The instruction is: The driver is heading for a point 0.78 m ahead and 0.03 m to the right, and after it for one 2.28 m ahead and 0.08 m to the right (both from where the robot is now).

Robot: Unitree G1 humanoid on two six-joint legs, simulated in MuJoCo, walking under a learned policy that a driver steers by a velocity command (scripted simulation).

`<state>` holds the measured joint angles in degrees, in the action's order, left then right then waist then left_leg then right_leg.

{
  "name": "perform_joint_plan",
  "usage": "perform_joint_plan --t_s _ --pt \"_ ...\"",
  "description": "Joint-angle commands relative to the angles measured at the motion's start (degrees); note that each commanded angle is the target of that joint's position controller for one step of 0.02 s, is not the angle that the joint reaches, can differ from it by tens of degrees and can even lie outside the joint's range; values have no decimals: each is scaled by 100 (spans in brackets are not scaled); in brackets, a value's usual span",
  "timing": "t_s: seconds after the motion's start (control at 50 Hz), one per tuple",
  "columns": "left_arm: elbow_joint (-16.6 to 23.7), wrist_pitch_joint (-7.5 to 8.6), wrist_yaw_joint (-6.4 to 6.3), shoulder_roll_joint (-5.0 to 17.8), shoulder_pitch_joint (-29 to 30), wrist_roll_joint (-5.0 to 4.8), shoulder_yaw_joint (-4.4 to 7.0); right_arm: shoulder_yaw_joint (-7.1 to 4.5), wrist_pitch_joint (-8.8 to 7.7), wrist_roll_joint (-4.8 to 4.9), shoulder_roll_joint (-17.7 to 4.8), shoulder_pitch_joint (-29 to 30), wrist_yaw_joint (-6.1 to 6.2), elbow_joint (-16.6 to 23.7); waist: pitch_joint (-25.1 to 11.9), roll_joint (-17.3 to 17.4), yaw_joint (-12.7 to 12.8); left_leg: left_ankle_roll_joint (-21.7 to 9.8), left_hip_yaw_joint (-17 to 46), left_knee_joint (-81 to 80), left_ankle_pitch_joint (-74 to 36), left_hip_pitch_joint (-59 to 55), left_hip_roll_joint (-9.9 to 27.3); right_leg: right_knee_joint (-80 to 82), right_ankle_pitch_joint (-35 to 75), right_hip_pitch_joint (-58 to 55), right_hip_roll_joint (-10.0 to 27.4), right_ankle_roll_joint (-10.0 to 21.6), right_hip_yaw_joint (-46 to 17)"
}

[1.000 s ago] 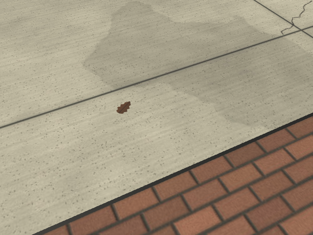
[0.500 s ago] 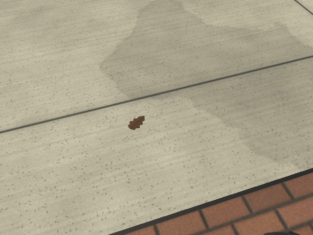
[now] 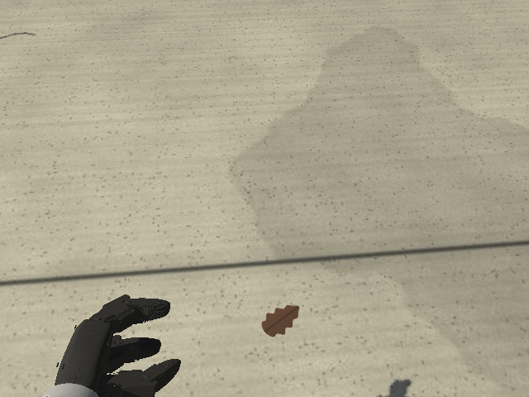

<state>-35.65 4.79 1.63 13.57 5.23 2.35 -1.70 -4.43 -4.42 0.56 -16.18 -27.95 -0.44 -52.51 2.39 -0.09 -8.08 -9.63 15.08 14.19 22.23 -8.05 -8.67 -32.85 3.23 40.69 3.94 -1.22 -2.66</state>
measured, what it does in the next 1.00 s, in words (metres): walks ahead: right foot, then left foot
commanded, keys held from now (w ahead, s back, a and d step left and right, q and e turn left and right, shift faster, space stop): w+q+shift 0.12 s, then w+shift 0.26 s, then w+e+shift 0.62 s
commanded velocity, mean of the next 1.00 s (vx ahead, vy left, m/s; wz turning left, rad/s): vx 1.00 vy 0.00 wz -0.07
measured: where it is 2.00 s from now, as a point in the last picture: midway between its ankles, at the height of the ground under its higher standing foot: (229, 46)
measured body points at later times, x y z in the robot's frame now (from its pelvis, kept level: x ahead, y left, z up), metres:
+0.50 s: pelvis +0.47 +0.04 -0.01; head +0.50 +0.06 +0.43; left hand +0.28 +0.25 -0.14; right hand +0.80 -0.07 -0.06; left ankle +0.58 +0.15 -0.73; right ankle +0.25 -0.16 -0.70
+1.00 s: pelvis +0.94 +0.11 -0.03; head +0.95 +0.12 +0.42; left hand +1.08 +0.38 -0.15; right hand +0.97 -0.15 -0.16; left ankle +0.70 +0.23 -0.58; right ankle +1.03 +0.10 -0.73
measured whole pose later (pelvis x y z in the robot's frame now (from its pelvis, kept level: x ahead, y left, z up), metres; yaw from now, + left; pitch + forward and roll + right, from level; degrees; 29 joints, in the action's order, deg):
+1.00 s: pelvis +0.94 +0.11 -0.03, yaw -7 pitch -1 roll +0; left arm -44.7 0.9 2.1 17.8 -11.8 0.6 3.1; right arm -0.7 -4.2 -2.2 -13.6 -18.8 0.9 -48.6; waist 2.8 -1.4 1.8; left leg 0.8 -5.4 78.0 23.2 6.2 0.2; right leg -43.8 -16.1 29.3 -8.0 13.0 7.8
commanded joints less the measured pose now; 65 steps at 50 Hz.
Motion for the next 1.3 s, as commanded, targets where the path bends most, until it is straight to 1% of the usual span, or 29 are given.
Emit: perform_joint_plan --t_s 0.02,0.04,0.06,0.08,0.1,0.12,0.16,0.2,0.38,0.42,0.46,0.48,0.5,0.52,0.54,0.58,0.68,0.74,0.84,0.9,0.92,0.94,0.96,0.98,1.0,1.02,1.08,1.2,1.3 --pt "129 60 -184 1095 -1030 -101 381 -306 -93 -33 -1381 402 58 418 -868 418 1017 116 694 1591 -6284 1274 959 278 -348 -3341 -624 155 181" --pt "-153 65 -294 1364 -2192 -148 516 -343 -116 -83 -1539 793 25 508 -1366 437 1735 178 650 2861 -6020 1649 816 302 -718 -4504 -448 180 172" --pt "-382 68 -429 1724 -3389 -20 670 -217 -175 -124 -1017 987 -1 661 -1986 56 2171 200 378 4593 -4387 2515 561 68 -2163 -5860 395 301 -552" --pt "-384 86 -408 1997 -3320 289 725 57 -137 162 78 209 35 909 -2632 -1754 1403 315 -294 6443 857 4309 -19 683 -3153 -7143 2369 807 -3370" --pt "-325 29 -299 1757 -2822 170 773 83 -58 107 -460 333 94 1032 -2600 -1747 1300 209 -668 6846 317 4845 373 1519 -4304 -6566 2324 961 -4643" --pt "-241 15 -272 1109 -2206 113 642 20 33 -36 -725 869 74 956 -1532 -952 1256 228 -803 6608 -412 4985 747 1726 -4530 -5539 1933 886 -3602" --pt "-528 27 -226 690 -2194 120 535 37 132 -232 -589 1358 -114 1020 -582 -149 1153 281 -912 6259 -730 4797 1048 1839 -2841 -4257 1379 788 -2097" --pt "-904 143 -170 456 -2493 51 457 149 246 -289 -217 1380 -252 1206 -270 -449 880 325 -851 6108 -680 4755 1214 2008 -2159 -3651 1182 798 -1401" --pt "-1403 369 -53 1078 -2953 -139 504 456 170 -279 -225 3268 -511 2034 620 -177 837 248 -1894 2711 -2448 3842 958 3533 709 -2949 832 795 904" --pt "-1607 293 -92 1318 -3288 -166 511 438 119 -333 -349 3262 -436 2001 405 -302 728 102 -2182 2301 -2088 3437 716 2906 3290 -3791 894 837 926" --pt "-1677 171 -186 1696 -3255 -133 565 288 91 -406 -686 2033 -264 1652 -479 -712 26 -19 -2004 2181 -1319 2000 427 1013 5197 -4142 1032 776 853" --pt "-1630 105 -212 1734 -3057 -172 567 164 81 -421 -906 781 -155 1251 -1075 -679 -606 -72 -1777 1772 -1416 572 538 -566 4635 -3600 853 714 838" --pt "-1452 94 -171 1244 -3182 -141 463 -9 82 -520 -1452 1 -18 1026 -1800 -116 -647 -42 -516 1864 56 -924 1713 -2638 1694 -2318 406 724 724" --pt "-1209 95 -91 335 -3946 -306 307 -105 32 -616 -1851 212 33 1141 -2584 1266 226 -233 2222 1216 1226 -2082 3395 -4689 -3178 -456 -329 672 157" --pt "-1110 78 -143 990 -3242 -336 457 -105 50 -432 -1553 288 29 1158 -2430 580 -97 -114 2677 428 1318 -1429 3325 -5047 -2611 -39 -264 791 -252" --pt "-1087 45 -89 769 -2747 -305 433 36 -59 -358 -856 959 -2 955 -588 217 405 11 847 98 -78 380 2770 -4369 -1680 47 182 738 -135" --pt "-1125 -400 116 357 -2494 -141 458 167 -293 -101 -243 980 -15 600 138 307 947 516 -1344 -600 -1750 1412 2135 -3990 -1302 16 511 545 -3" --pt "-699 -394 194 186 -1588 -163 365 193 -386 -139 -168 884 -25 466 482 492 943 687 -2450 -749 -3328 1660 1793 -3165 -389 153 378 555 469" --pt "-388 -323 331 364 -914 -132 282 157 -377 -109 -651 635 159 374 485 236 1026 978 -3254 -367 -6749 971 1794 -1051 476 -846 -364 973 1493" --pt "-867 -372 268 968 -2758 -152 496 -8 -141 -202 -1262 1014 358 589 -656 670 2071 1018 -3071 2008 -8993 687 2132 -991 -307 -2957 -969 1261 1474" --pt "-1255 -389 170 1255 -4059 -152 664 -48 -36 -256 -1348 1399 350 731 -1136 600 2664 938 -2867 3762 -8533 1282 2196 -894 -766 -4246 -948 1511 1041" --pt "-1402 -390 26 1475 -4381 -250 823 -38 31 -253 -1128 1565 221 700 -1011 -85 2715 885 -2891 6178 -4408 2218 1424 -323 -1011 -4941 -712 1799 466" --pt "-1403 -454 -52 1843 -3799 -294 911 228 -71 -395 -171 1585 121 1017 -379 -1449 1889 970 -2487 8351 638 4370 486 -793 300 -5231 -204 2035 -773" --pt "-1083 -497 -72 2264 -3356 -148 987 317 -212 -229 -197 1098 90 1686 -1657 -1568 1345 1047 -1231 8876 718 5728 470 711 -1542 -6315 770 3167 -3599" --pt "-878 -500 -113 1865 -3089 -113 955 342 -358 -320 -504 1398 82 1688 -1212 -433 1382 951 -885 8271 273 6054 807 1943 -3235 -5789 1085 2956 -4584" --pt "-928 -472 -143 1426 -2870 -107 851 305 -392 -315 -689 1588 65 1628 -379 400 1099 961 -882 7554 -179 5849 1075 2203 -3427 -4698 964 2615 -4268" --pt "-923 -200 -189 1197 -2519 -171 730 387 -41 -513 -517 1632 78 1620 270 762 505 1290 -953 6242 -129 4709 1548 2238 -2004 -2416 239 2309 -2847" --pt "-847 -16 -82 1364 -2749 -259 843 569 73 -243 -150 3097 -60 2260 228 67 1110 1348 -1524 2756 -2489 3517 1355 2238 -161 -1911 -630 1734 -1702" --pt "-903 -18 -126 1478 -2980 -232 902 407 -12 -233 -554 2829 10 2205 -356 -288 1161 1035 -1511 1509 -2463 2739 919 1245 1922 -3598 -235 1273 -1881"
Keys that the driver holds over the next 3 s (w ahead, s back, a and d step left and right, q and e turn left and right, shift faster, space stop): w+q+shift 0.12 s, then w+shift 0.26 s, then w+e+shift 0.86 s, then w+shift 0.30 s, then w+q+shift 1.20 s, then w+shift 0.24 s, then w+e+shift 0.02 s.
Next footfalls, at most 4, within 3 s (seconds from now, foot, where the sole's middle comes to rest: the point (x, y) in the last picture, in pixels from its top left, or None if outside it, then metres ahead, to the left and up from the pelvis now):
0.06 right None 0.28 -0.15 -0.76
0.50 left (171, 332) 0.62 0.17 -0.76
0.94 right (190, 190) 1.07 0.10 -0.76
1.36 left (163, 97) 1.51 0.17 -0.76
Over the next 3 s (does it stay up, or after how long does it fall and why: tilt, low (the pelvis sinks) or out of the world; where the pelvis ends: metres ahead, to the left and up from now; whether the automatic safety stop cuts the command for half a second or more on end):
stays up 2.70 -0.07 0.00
